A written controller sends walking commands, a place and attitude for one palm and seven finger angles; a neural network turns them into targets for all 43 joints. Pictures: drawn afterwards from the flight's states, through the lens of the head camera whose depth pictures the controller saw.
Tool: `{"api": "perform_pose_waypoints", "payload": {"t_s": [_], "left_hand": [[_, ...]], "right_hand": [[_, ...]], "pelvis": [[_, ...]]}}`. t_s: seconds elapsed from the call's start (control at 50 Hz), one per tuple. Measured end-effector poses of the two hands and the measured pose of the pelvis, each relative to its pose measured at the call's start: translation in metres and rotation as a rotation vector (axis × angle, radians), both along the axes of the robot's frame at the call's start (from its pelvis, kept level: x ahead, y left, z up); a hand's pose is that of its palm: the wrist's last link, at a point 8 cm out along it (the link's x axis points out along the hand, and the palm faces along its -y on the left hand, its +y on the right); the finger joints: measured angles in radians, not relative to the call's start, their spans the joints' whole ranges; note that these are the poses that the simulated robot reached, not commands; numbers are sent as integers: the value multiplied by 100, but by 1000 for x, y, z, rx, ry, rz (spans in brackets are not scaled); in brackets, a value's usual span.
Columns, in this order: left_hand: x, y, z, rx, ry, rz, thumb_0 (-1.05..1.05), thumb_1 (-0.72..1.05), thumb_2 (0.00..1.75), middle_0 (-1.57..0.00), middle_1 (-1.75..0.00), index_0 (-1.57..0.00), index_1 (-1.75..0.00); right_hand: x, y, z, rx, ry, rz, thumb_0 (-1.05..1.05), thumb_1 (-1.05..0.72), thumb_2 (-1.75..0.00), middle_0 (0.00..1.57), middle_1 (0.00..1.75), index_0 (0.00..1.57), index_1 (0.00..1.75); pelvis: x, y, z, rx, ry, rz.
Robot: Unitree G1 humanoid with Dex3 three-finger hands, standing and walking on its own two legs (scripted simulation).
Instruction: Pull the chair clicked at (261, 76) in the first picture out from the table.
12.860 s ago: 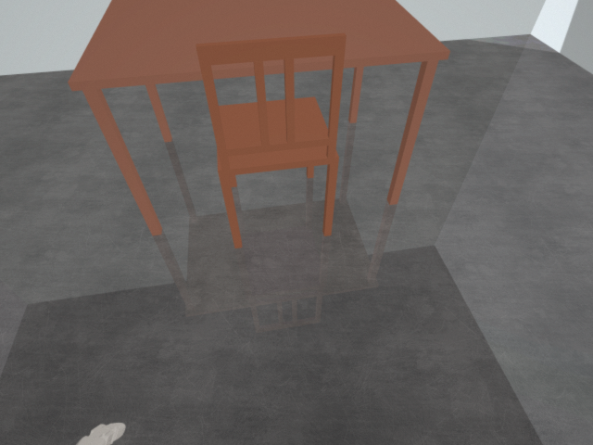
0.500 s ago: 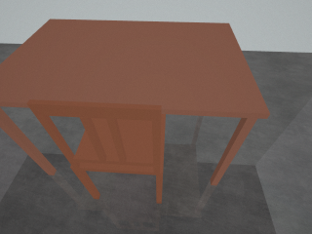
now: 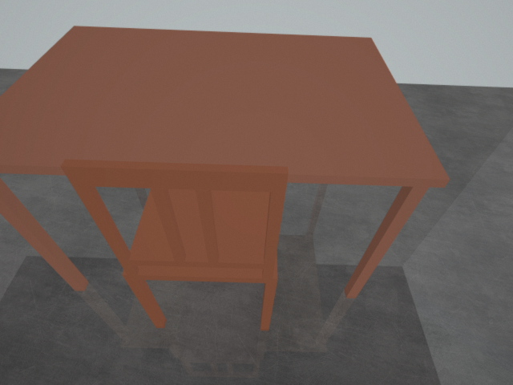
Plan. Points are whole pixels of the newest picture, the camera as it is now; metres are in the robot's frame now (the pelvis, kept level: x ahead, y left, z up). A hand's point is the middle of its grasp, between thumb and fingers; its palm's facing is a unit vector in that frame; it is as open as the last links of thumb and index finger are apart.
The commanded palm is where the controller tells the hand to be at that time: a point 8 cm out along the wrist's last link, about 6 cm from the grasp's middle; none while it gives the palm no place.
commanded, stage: look again from close up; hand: left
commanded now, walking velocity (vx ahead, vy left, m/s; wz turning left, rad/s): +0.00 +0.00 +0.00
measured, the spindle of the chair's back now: (170, 227) +0.45 +0.22 -0.10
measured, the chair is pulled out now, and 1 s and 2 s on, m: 0.00 0.00 0.00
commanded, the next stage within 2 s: raise the hand toward the chair's back in 0.68 s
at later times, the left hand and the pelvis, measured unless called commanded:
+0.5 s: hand out of the picture -0.01 +0.18 -0.18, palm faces +0.03 -0.99 -0.16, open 7.4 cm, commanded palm none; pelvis +0.01 +0.02 +0.00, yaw +0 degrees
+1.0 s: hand (140, 330) +0.20 +0.19 -0.01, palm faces +0.21 -0.97 -0.12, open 7.7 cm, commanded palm +0.10 +0.24 -0.06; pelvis -0.02 +0.00 -0.02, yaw +4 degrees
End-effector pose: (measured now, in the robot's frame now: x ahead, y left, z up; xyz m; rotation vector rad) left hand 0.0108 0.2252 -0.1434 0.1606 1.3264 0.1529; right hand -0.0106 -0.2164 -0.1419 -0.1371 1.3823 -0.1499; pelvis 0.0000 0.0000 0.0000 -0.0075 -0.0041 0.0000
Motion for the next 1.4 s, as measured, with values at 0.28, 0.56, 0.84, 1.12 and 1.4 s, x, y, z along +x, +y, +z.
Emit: {"api": "perform_pose_waypoints", "payload": {"t_s": [0.28, 0.56, 0.84, 1.12, 1.4], "left_hand": [[-29, -1, -6, -46, 105, 24, 0, 91, 90, -19, -30, -20, -30], [-24, 3, -6, -45, 101, 24, 0, 91, 90, -19, -30, -20, -30], [6, 12, 15, -1, -78, 77, 1, 92, 90, -20, -29, -20, -30], [158, -23, 128, -166, -1357, -143, 1, 72, 82, -17, -26, -18, -27], [98, 0, 112, 36, -1428, -102, 1, 38, 68, -14, -21, -14, -22]], "right_hand": [[16, 7, 5, -28, 2, 11, 1, -92, -89, 20, 30, 20, 30], [29, 7, 7, -40, -27, 13, 1, -93, -89, 20, 30, 20, 30], [21, 5, 10, -35, -88, 3, 1, -93, -89, 20, 30, 20, 30], [143, -60, 34, -120, -780, 134, 1, -91, -89, 20, 30, 20, 30], [214, -37, -3, -51, -867, 305, 1, -91, -89, 20, 30, 20, 30]], "pelvis": [[7, 13, 2, -1, 0, -1], [10, 17, 3, 2, -12, -3], [4, 14, 2, 4, -2, 5], [-35, -21, -56, 20, 147, 40], [-34, -48, -102, -48, 240, 99]]}}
